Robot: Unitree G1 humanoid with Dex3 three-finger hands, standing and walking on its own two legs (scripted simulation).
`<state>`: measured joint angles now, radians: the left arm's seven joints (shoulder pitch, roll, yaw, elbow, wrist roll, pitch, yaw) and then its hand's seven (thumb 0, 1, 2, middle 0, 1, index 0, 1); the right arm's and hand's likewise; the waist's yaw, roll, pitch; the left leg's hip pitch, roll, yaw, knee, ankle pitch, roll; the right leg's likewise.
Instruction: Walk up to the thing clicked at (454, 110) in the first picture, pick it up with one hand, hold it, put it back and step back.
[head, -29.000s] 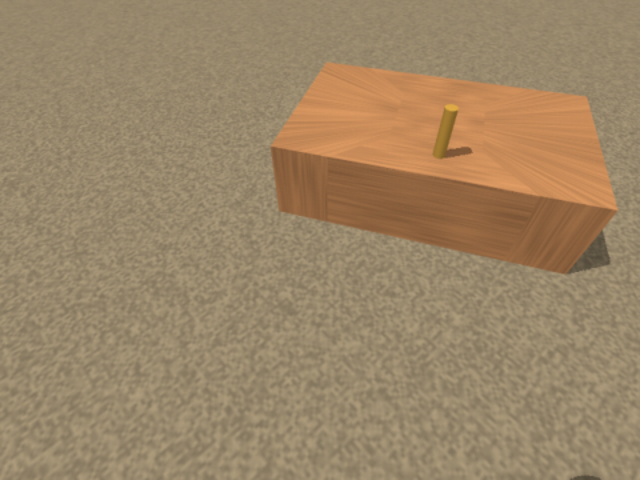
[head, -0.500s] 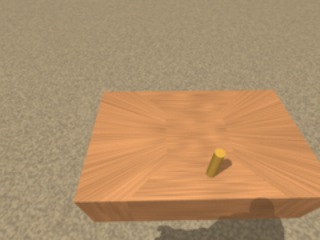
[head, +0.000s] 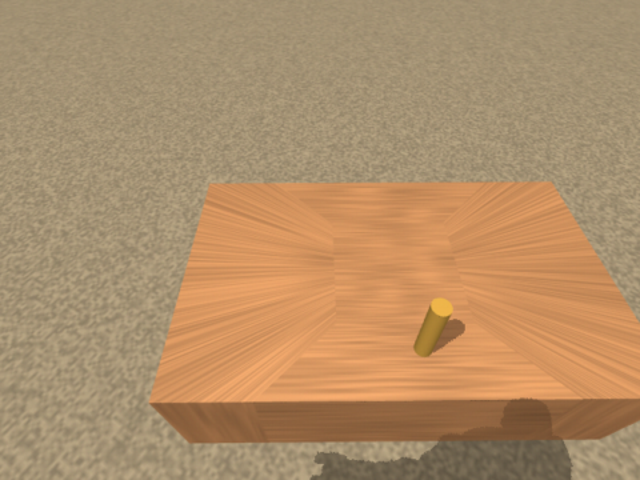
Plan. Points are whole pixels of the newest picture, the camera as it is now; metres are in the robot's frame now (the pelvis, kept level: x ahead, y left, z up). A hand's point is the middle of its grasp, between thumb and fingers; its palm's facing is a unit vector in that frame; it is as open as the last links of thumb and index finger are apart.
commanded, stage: stand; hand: right
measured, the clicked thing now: (431, 329) +0.48 -0.22 -0.32
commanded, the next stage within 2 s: step back in 0.54 s
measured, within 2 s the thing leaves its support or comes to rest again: neither
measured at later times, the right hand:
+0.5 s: hand out of the picture +0.07 -0.25 -0.16, palm faces -0.02 +0.94 -0.34, open 7.4 cm
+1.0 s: hand out of the picture +0.04 -0.29 -0.18, palm faces -0.08 +0.92 -0.39, open 7.4 cm
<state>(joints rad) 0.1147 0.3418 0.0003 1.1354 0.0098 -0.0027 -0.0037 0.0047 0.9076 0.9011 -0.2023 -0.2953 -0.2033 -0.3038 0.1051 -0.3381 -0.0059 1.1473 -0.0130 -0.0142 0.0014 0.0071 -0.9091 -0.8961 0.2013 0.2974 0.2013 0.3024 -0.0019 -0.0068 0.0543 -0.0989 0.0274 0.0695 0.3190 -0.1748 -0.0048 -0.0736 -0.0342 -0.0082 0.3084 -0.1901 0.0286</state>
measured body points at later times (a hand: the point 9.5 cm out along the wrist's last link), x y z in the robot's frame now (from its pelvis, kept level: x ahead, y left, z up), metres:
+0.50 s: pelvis +0.00 +0.00 +0.00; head +0.01 +0.00 +0.45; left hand +0.07 +0.30 -0.14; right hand +0.07 -0.30 -0.13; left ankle +0.00 +0.12 -0.75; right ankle -0.01 -0.14 -0.75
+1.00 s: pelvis -0.08 -0.01 -0.02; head +0.00 -0.02 +0.42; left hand +0.04 +0.30 -0.14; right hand +0.04 -0.33 -0.15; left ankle -0.12 +0.11 -0.70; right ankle -0.01 -0.14 -0.75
